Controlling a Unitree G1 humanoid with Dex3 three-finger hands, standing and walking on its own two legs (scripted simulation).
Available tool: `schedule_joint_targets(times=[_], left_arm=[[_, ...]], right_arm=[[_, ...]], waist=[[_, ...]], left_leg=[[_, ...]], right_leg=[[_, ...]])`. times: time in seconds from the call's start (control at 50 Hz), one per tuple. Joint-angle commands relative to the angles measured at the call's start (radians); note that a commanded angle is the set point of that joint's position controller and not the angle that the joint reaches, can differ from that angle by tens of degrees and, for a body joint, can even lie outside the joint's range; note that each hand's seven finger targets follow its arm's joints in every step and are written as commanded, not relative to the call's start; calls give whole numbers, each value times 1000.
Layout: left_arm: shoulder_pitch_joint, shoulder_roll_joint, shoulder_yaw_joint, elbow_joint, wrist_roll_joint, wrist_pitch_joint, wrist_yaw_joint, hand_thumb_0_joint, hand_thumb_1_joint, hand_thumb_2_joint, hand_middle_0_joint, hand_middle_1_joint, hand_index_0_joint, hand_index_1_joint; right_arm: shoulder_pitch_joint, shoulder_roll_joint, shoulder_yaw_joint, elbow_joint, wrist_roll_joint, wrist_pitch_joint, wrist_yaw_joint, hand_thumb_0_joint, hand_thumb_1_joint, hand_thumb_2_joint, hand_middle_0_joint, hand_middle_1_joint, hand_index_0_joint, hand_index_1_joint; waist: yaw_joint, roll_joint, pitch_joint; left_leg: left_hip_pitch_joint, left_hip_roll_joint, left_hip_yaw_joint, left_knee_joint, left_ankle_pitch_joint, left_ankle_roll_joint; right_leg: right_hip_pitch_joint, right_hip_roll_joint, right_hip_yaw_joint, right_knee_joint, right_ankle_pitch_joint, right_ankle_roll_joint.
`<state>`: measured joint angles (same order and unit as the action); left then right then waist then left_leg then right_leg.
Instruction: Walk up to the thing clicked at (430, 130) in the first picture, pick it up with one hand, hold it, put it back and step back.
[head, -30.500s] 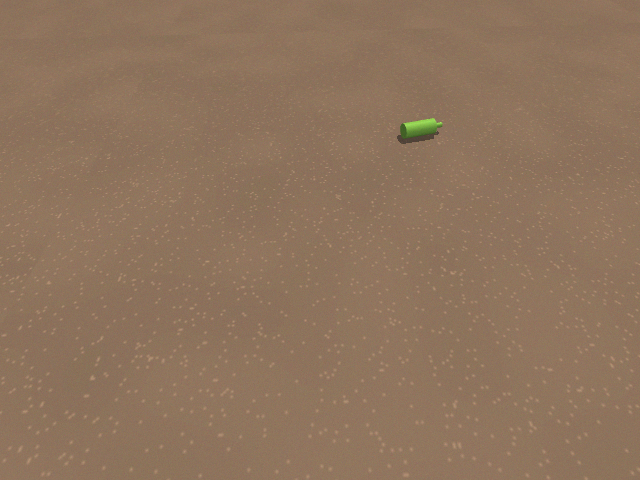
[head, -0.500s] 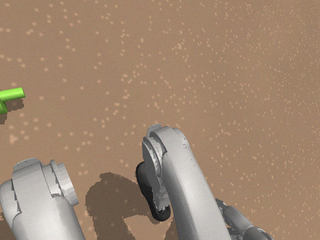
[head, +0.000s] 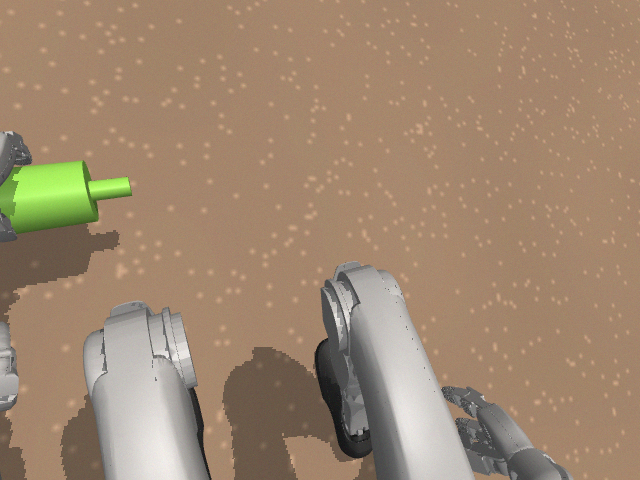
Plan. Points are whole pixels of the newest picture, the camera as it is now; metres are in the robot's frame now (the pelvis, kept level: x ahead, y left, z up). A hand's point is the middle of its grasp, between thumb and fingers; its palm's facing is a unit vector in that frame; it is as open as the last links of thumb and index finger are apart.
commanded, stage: settle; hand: left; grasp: from above
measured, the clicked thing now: (32, 198) +0.47 +0.32 -0.21
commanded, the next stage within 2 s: lift in 0.20 s
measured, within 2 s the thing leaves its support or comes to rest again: neither
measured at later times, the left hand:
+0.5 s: hand out of the picture +0.45 +0.34 -0.11, palm faces -0.42 -0.08 -0.90, open 10.2 cm
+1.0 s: hand out of the picture +0.38 +0.33 +0.03, palm faces -0.44 -0.11 -0.89, open 10.2 cm
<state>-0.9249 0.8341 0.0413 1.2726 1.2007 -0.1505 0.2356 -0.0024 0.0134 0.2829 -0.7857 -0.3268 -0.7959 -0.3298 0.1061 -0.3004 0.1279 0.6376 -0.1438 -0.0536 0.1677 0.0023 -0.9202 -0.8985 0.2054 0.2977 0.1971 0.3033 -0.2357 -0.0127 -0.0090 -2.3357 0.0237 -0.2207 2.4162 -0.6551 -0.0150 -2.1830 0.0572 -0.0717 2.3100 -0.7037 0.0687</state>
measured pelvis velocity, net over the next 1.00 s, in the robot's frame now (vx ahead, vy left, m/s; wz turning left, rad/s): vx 0.00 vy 0.00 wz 0.11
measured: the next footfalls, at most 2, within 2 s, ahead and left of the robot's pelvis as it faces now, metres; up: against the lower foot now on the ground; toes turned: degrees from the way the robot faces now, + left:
none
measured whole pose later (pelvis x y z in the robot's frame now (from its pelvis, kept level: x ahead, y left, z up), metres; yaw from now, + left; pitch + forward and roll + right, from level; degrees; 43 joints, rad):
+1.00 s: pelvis +0.00 +0.00 +0.12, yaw +6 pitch +32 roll -7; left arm -0.55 0.68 0.01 0.74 1.02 -0.17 0.00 0.00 0.02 0.30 -0.79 -0.30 -0.80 -0.31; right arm 0.16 -0.26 0.00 0.62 -0.03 0.07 0.03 0.01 -0.92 -0.90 0.21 0.30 0.20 0.30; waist -0.12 0.03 -0.16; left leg -1.96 0.04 -0.11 2.00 -0.61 -0.01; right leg -1.85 0.01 -0.02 1.94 -0.66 0.07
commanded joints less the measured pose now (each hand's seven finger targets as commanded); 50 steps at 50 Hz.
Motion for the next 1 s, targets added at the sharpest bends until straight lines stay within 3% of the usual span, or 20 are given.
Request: schedule_joint_targets(times=[0.0,0.1,0.14,0.22,0.26,0.28,0.3,0.32,0.34,0.38,0.42,0.5,0.6,0.64,0.68,0.76,0.84,0.88,0.92,0.98], left_arm=[[-355,262,40,-202,-24,-16,-16,0,945,776,-1297,-562,-1292,-571],[-388,303,69,-244,-32,-59,-36,0,921,795,-1283,-577,-1276,-588],[-398,352,99,-258,-21,-75,-30,0,917,791,-1273,-575,-1267,-584],[-398,376,123,-311,-7,-101,-11,0,895,814,-1269,-549,-1252,-568],[-403,373,121,-353,-5,-103,-5,0,885,752,-1290,-564,-1283,-573],[-404,384,132,-370,-7,-99,-2,0,818,758,-1210,-484,-1203,-493],[-383,368,127,-378,-13,-92,-4,0,862,731,-1263,-551,-1257,-558],[-394,371,128,-394,-23,-85,-5,0,795,737,-1183,-483,-1177,-492],[-372,368,130,-380,-27,-75,-6,0,841,714,-1233,-553,-1231,-556],[-365,328,109,-380,-43,-53,-17,0,905,773,-1266,-549,-1258,-557],[-363,333,108,-365,-54,-29,-36,0,909,763,-1260,-544,-1254,-550],[-290,272,76,-370,-76,1,-89,0,931,783,-1285,-539,-1276,-548],[-265,235,65,-454,-121,-4,-148,0,902,734,-1265,-510,-1259,-516],[-258,261,88,-506,-137,-17,-161,0,911,728,-1266,-519,-1263,-522],[-225,214,73,-531,-157,-35,-177,0,906,750,-1267,-517,-1261,-523],[-167,231,99,-620,-168,-48,-182,0,872,741,-1234,-523,-1228,-530],[-89,198,92,-726,-190,-46,-182,0,887,743,-1235,-527,-1231,-532],[-33,208,110,-743,-196,-34,-177,0,887,745,-1229,-531,-1226,-534],[-59,201,104,-841,-213,-25,-174,0,881,753,-1228,-514,-1221,-522],[15,133,68,-835,-221,5,-172,0,871,752,-1209,-521,-1203,-527]], right_arm=[[231,-275,-97,-13,20,31,-30,0,-917,-906,199,300,199,300],[233,-259,-86,-20,21,54,-45,0,-917,-906,199,300,199,300],[232,-264,-88,-29,22,60,-53,0,-913,-904,199,300,199,300],[233,-271,-97,-28,18,69,-63,0,-913,-903,199,300,199,300],[239,-260,-103,-34,20,71,-65,0,-942,-917,198,300,198,300],[238,-268,-114,-38,23,71,-68,0,-892,-895,200,299,200,299],[248,-256,-115,-34,26,72,-67,0,-939,-915,198,300,198,300],[245,-258,-122,-35,29,73,-69,0,-892,-895,200,299,200,299],[247,-260,-128,-32,33,75,-70,0,-938,-914,198,300,198,300],[260,-251,-134,-30,38,76,-72,0,-920,-908,199,300,199,300],[261,-250,-139,-18,49,80,-76,0,-919,-907,199,300,199,300],[267,-233,-148,-19,66,91,-80,0,-916,-907,199,300,199,300],[264,-214,-164,-32,81,102,-92,0,-917,-907,199,300,199,300],[257,-208,-171,-40,88,102,-101,0,-917,-907,199,300,199,300],[254,-200,-176,-41,90,102,-107,0,-914,-906,199,300,199,300],[238,-196,-189,-64,101,106,-119,0,-915,-907,199,300,199,300],[220,-182,-201,-78,110,111,-134,0,-908,-905,199,300,199,300],[210,-179,-208,-82,116,112,-144,0,-907,-904,200,300,199,300],[198,-172,-214,-88,122,113,-152,0,-902,-902,200,300,199,300],[188,-163,-211,-82,131,112,-166,0,-894,-900,200,300,199,300]], waist=[[-40,341,-676],[-22,345,-697],[-13,345,-701],[-5,388,-716],[-2,426,-754],[4,427,-762],[9,442,-799],[13,450,-822],[21,453,-814],[15,450,-808],[28,443,-818],[43,405,-803],[50,339,-818],[68,324,-839],[59,313,-804],[95,330,-860],[105,317,-858],[116,298,-850],[118,303,-879],[113,302,-809]], left_leg=[[587,2,116,-260,187,29],[577,-1,132,-263,173,32],[576,-2,137,-260,162,32],[612,-6,142,-268,157,23],[656,-2,142,-292,149,19],[668,-3,141,-302,143,18],[698,0,145,-316,153,19],[696,0,150,-322,149,21],[701,-1,152,-333,149,20],[717,1,145,-361,138,22],[731,1,143,-382,140,26],[745,-3,152,-416,157,36],[756,-4,159,-449,172,44],[770,-5,160,-475,154,45],[784,-4,155,-501,147,43],[885,3,136,-581,146,37],[942,2,147,-647,125,37],[979,2,145,-688,106,38],[1024,3,151,-718,110,38],[1092,11,133,-796,108,36]], right_leg=[[280,23,-122,-241,263,-103],[311,19,-102,-254,244,-100],[305,21,-98,-264,226,-104],[290,13,-99,-265,216,-110],[288,10,-98,-261,209,-111],[274,9,-101,-268,199,-114],[301,7,-95,-271,213,-108],[300,8,-91,-276,215,-107],[292,5,-89,-281,212,-109],[288,2,-91,-293,206,-108],[285,3,-89,-302,209,-108],[321,0,-74,-339,222,-105],[380,-4,-49,-392,235,-102],[399,-5,-39,-413,221,-102],[412,-11,-38,-435,221,-99],[445,-14,-34,-462,219,-99],[504,-17,-21,-543,200,-95],[543,-19,-17,-581,188,-92],[590,-18,-9,-621,192,-91],[617,-22,-12,-665,196,-86]])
